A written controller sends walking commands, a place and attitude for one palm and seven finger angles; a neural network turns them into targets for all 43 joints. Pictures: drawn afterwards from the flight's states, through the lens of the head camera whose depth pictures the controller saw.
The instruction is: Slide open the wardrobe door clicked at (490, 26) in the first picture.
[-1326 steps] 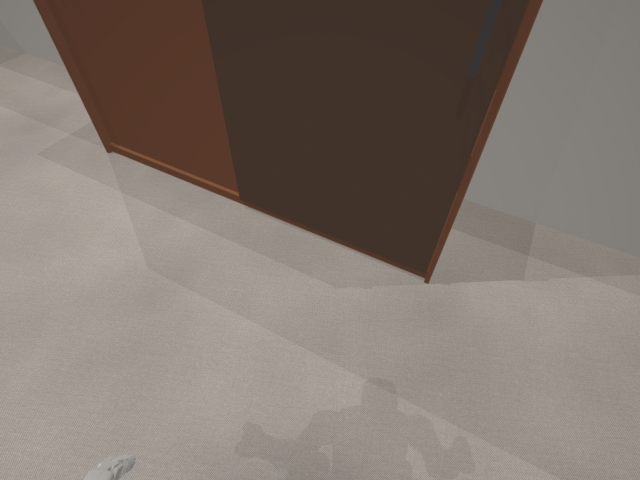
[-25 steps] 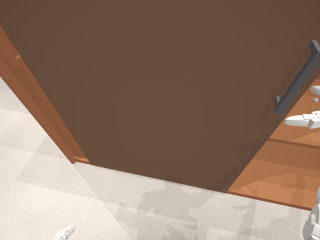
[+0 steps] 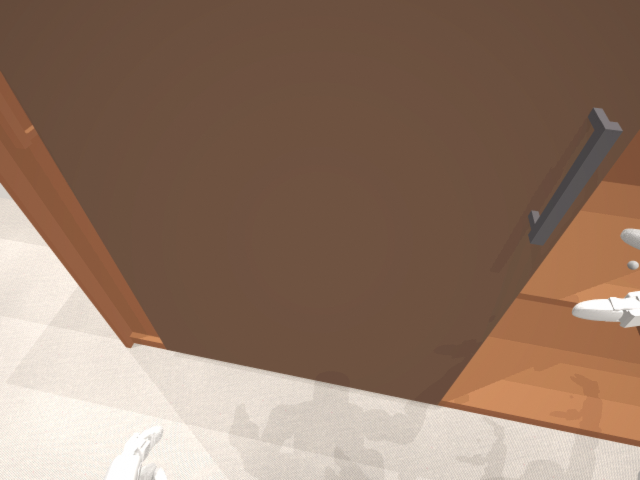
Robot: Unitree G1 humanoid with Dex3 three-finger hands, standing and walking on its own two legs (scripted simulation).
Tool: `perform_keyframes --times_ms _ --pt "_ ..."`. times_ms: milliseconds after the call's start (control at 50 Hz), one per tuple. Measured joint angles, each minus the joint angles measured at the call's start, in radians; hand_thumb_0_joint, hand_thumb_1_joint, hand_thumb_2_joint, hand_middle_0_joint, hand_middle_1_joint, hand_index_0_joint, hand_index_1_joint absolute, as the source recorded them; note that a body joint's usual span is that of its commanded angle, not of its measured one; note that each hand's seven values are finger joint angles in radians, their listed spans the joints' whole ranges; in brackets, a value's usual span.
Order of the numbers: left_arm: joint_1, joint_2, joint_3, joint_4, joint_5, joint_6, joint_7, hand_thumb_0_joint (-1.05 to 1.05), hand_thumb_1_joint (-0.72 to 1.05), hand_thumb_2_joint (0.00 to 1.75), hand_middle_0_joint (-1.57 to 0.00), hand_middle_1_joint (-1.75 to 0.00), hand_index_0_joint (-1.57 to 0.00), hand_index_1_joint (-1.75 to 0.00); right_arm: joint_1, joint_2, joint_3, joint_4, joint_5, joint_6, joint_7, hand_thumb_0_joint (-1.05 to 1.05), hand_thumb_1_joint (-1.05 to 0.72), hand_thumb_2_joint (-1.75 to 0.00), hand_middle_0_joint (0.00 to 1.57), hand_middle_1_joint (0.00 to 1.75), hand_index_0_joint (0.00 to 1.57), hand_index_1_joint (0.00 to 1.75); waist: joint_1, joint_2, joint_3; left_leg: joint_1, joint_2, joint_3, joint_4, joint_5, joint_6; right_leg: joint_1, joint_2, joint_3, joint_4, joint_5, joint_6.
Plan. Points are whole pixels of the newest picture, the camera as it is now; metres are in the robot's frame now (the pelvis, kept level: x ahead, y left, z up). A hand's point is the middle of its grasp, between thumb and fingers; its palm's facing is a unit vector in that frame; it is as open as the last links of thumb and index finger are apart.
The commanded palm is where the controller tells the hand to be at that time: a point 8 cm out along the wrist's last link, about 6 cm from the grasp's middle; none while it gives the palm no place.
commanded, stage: slip the hand off the handle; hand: right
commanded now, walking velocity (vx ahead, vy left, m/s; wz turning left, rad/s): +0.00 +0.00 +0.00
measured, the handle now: (564, 182) +0.45 -0.29 +0.17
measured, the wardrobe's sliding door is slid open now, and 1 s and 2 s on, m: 0.70 0.70 0.70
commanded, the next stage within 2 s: draw the hand back to the body in 0.30 s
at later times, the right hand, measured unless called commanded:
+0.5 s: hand out of the picture +0.26 -0.30 +0.16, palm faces +0.36 +0.93 -0.06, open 14.6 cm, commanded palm +0.21 -0.33 +0.16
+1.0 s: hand out of the picture +0.20 -0.29 +0.17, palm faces +0.33 +0.93 -0.17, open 14.3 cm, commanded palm +0.16 -0.32 +0.17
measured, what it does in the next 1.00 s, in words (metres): stands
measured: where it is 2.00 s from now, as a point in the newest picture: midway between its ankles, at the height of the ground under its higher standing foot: outside the picture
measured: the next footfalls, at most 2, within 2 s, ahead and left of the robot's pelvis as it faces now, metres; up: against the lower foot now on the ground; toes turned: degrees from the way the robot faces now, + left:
none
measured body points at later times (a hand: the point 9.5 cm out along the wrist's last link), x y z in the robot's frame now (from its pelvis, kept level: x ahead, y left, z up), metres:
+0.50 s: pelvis -0.02 +0.01 +0.00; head -0.04 +0.02 +0.45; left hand +0.16 +0.24 -0.08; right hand +0.23 -0.35 +0.16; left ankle -0.05 +0.13 -0.73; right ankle +0.04 -0.13 -0.73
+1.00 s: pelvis -0.02 +0.01 +0.01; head -0.06 +0.02 +0.46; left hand +0.18 +0.22 -0.05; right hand +0.18 -0.33 +0.18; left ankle -0.05 +0.13 -0.73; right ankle +0.04 -0.13 -0.73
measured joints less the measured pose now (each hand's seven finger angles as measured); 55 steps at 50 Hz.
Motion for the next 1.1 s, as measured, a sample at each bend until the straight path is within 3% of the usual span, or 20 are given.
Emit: perform_keyframes --times_ms 180,440,500,560,600,640,760,940,1020,1100 --pt "-0.078 -0.005 -0.023 -0.007 -0.003 -0.04 0.019 0.01 0.91 0.9 -0.2 -0.3 -0.21 -0.3 0.067 0.033 0.043 -0.086 0.024 0.038 -0.001 -0.02 0.55 -0.2 0.25 1.15 0.26 1.16 -0.039 -0.006 0.003 0.039 0.005 0.024 -0.005 0.006 0.005 0.033 0.01 0.024 -0.017 0.022 0.004" --pt "-0.084 -0.011 -0.044 0.015 0.0 -0.088 0.034 0.01 0.91 0.9 -0.2 -0.3 -0.21 -0.3 0.12 0.052 0.072 -0.152 0.038 0.032 -0.003 -0.02 0.55 -0.2 0.25 1.15 0.26 1.16 -0.052 -0.011 0.026 0.069 -0.003 0.042 -0.013 0.02 0.017 0.065 0.007 0.043 -0.043 0.054 0.014" --pt "-0.077 -0.005 -0.057 0.034 -0.015 -0.098 0.046 0.01 0.91 0.9 -0.2 -0.3 -0.21 -0.3 0.098 0.042 0.055 -0.108 0.128 0.054 0.109 -0.02 0.55 -0.2 0.25 1.15 0.26 1.16 -0.043 -0.015 0.035 0.09 -0.005 0.048 -0.027 0.027 0.019 0.082 0.007 0.049 -0.054 0.061 0.014" --pt "-0.06 0.003 -0.065 0.03 -0.027 -0.112 0.055 0.02 0.91 0.9 -0.2 -0.3 -0.21 -0.3 0.113 0.01 0.045 -0.092 0.188 0.092 0.249 -0.02 0.55 -0.2 0.25 1.15 0.26 1.15 -0.033 -0.02 0.031 0.109 -0.009 0.042 -0.042 0.034 0.019 0.103 0.003 0.042 -0.066 0.063 0.014" --pt "-0.046 0.008 -0.063 0.014 -0.032 -0.126 0.053 0.02 0.91 0.9 -0.2 -0.3 -0.21 -0.3 0.142 -0.007 0.04 -0.108 0.209 0.112 0.298 -0.02 0.55 -0.2 0.25 1.15 0.26 1.15 -0.025 -0.025 0.024 0.116 -0.011 0.035 -0.049 0.037 0.019 0.114 0.0 0.035 -0.072 0.063 0.015" --pt "-0.033 0.013 -0.057 -0.004 -0.035 -0.14 0.044 0.02 0.91 0.9 -0.2 -0.3 -0.21 -0.3 0.179 -0.014 0.026 -0.138 0.226 0.124 0.307 -0.02 0.55 -0.2 0.25 1.15 0.26 1.15 -0.02 -0.028 0.016 0.118 -0.012 0.027 -0.052 0.039 0.018 0.12 -0.002 0.028 -0.076 0.062 0.016" --pt "-0.012 0.027 -0.041 -0.024 -0.042 -0.167 0.025 0.02 0.91 0.9 -0.2 -0.3 -0.21 -0.3 0.269 0.011 -0.009 -0.232 0.246 0.147 0.268 -0.02 0.55 -0.2 0.25 1.15 0.26 1.15 -0.03 -0.03 0.004 0.122 -0.009 0.019 -0.055 0.04 0.013 0.127 0.0 0.02 -0.08 0.06 0.013" --pt "-0.047 0.016 -0.051 -0.009 -0.033 -0.197 0.036 0.02 0.91 0.9 -0.2 -0.3 -0.21 -0.3 0.339 0.062 0.038 -0.377 0.23 0.158 0.243 -0.02 0.52 -0.22 0.25 1.13 0.25 1.14 -0.059 -0.021 0.022 0.156 -0.002 0.032 -0.075 0.048 0.009 0.15 0.011 0.032 -0.091 0.068 0.008" --pt "-0.086 0.001 -0.053 -0.002 0.009 -0.198 0.016 0.02 0.91 0.9 -0.2 -0.3 -0.21 -0.3 0.4 0.063 0.082 -0.449 0.087 0.071 0.037 -0.02 0.44 -0.26 0.25 1.09 0.25 1.09 -0.053 -0.029 0.048 0.187 -0.007 0.034 -0.125 0.074 0.007 0.173 0.009 0.033 -0.121 0.083 0.006" --pt "-0.101 -0.009 -0.048 0.0 0.032 -0.175 0.001 0.02 0.91 0.9 -0.2 -0.3 -0.21 -0.3 0.477 0.093 0.112 -0.523 0.005 0.008 -0.106 -0.02 0.33 -0.31 0.24 1.02 0.25 1.02 -0.06 -0.027 0.071 0.206 0.0 0.024 -0.156 0.091 0.002 0.2 0.018 0.02 -0.161 0.1 0.001"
